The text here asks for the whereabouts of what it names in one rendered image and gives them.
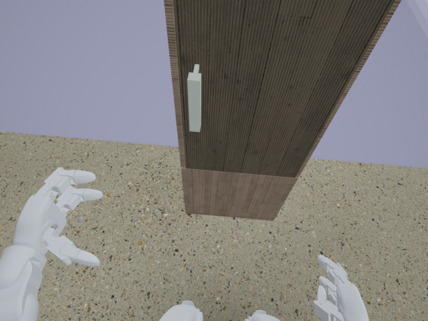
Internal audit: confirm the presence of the robot left forearm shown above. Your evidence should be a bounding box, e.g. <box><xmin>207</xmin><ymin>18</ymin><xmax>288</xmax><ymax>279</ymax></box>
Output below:
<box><xmin>0</xmin><ymin>245</ymin><xmax>47</xmax><ymax>321</ymax></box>

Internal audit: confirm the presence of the right robot hand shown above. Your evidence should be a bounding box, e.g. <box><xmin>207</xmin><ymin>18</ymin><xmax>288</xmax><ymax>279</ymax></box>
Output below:
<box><xmin>314</xmin><ymin>255</ymin><xmax>369</xmax><ymax>321</ymax></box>

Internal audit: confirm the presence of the handle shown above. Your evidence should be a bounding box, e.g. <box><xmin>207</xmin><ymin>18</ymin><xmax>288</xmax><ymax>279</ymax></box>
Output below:
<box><xmin>187</xmin><ymin>64</ymin><xmax>201</xmax><ymax>132</ymax></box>

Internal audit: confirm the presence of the robot left shin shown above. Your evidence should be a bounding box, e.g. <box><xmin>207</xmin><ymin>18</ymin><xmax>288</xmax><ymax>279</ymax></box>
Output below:
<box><xmin>182</xmin><ymin>301</ymin><xmax>195</xmax><ymax>307</ymax></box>

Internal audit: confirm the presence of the robot left thigh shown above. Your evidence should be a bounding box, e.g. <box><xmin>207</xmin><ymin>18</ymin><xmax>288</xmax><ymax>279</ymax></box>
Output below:
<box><xmin>159</xmin><ymin>304</ymin><xmax>203</xmax><ymax>321</ymax></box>

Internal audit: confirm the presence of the left robot hand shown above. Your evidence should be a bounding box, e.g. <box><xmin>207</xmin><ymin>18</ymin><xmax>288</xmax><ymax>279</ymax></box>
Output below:
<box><xmin>13</xmin><ymin>167</ymin><xmax>103</xmax><ymax>266</ymax></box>

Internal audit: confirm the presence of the cupboard door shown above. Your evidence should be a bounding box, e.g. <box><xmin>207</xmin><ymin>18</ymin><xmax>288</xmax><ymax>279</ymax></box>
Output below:
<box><xmin>173</xmin><ymin>0</ymin><xmax>395</xmax><ymax>178</ymax></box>

